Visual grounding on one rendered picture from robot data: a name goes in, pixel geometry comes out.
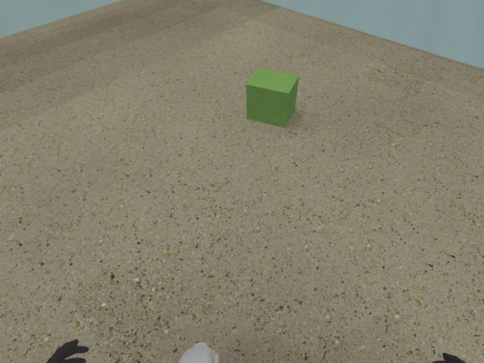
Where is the robot left hand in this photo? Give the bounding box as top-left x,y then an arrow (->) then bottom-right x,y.
46,340 -> 88,363

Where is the carton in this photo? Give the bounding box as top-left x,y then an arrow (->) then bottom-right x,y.
246,68 -> 299,128

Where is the robot left thigh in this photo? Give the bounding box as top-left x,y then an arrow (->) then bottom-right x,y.
178,346 -> 219,363

